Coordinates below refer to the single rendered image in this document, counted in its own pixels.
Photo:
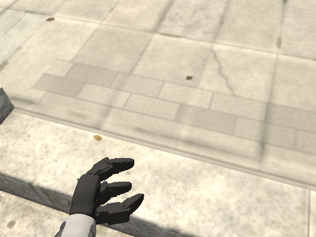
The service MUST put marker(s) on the robot left forearm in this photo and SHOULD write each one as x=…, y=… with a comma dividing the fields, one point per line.
x=77, y=225

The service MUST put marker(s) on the left robot hand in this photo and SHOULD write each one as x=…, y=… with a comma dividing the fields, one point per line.
x=90, y=193

